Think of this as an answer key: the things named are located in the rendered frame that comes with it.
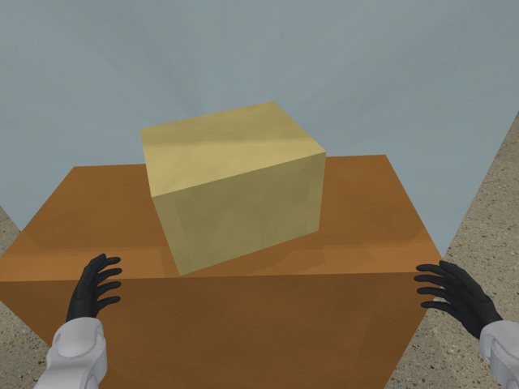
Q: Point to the right robot forearm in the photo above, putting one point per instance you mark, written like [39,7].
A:
[499,345]

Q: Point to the pedestal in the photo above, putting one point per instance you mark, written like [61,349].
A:
[333,309]

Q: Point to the left robot forearm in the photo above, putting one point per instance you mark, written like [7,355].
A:
[77,358]

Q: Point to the left robot hand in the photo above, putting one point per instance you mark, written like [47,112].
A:
[84,298]

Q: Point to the carton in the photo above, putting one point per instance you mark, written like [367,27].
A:
[230,183]

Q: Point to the right robot hand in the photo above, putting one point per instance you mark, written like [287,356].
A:
[468,303]

